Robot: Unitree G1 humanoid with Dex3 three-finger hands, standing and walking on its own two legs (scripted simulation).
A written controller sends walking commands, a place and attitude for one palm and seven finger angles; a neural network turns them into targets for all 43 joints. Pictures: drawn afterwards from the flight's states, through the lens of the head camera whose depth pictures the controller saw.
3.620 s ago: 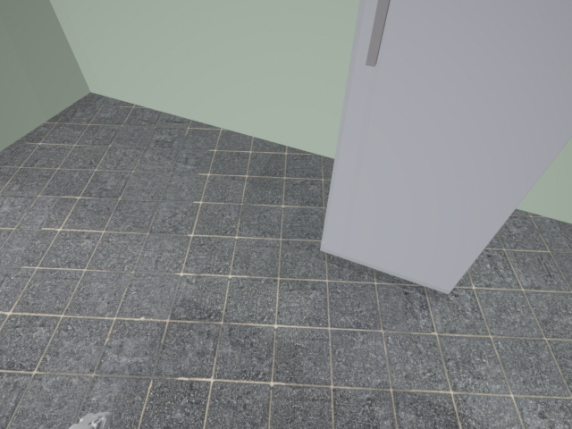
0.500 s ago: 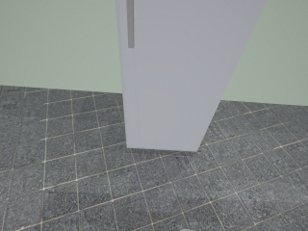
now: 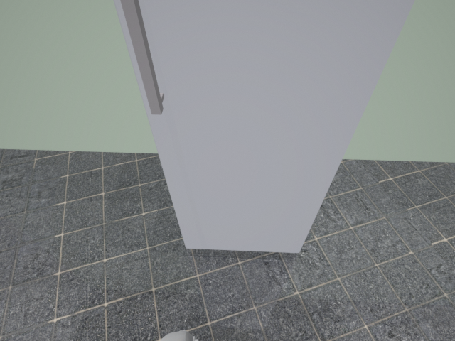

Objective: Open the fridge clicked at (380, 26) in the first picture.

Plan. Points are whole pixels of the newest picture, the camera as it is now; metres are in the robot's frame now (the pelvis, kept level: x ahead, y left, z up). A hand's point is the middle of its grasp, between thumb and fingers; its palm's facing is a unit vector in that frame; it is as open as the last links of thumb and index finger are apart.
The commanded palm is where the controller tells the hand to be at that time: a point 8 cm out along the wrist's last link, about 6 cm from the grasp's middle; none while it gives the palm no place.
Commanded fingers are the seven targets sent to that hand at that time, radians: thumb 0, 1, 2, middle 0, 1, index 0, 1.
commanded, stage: come to a stop and stand still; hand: left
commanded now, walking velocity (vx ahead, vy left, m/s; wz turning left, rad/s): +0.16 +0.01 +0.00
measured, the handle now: (147, 53) +0.55 +0.18 +0.23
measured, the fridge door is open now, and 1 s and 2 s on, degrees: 0 0 0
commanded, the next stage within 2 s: none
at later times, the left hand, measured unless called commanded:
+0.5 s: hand out of the picture +0.10 +0.20 -0.18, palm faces +0.04 -0.97 -0.26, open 7.4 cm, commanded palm none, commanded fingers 0.00 0.90 0.90 -0.20 -0.30 -0.20 -0.30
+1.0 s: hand out of the picture +0.05 +0.17 -0.18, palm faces +0.06 -0.98 -0.19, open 7.4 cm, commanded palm none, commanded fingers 0.00 0.90 0.90 -0.20 -0.30 -0.20 -0.30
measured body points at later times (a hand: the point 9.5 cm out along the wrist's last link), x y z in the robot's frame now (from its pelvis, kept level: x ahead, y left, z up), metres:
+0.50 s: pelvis +0.04 +0.00 -0.01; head +0.08 -0.01 +0.44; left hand +0.09 +0.25 -0.16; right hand +0.15 -0.23 -0.16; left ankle +0.13 +0.12 -0.74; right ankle +0.03 -0.13 -0.72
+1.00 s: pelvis +0.03 -0.01 +0.00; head +0.06 +0.00 +0.45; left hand +0.05 +0.22 -0.17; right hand +0.03 -0.24 -0.16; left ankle +0.01 +0.11 -0.74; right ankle +0.04 -0.14 -0.74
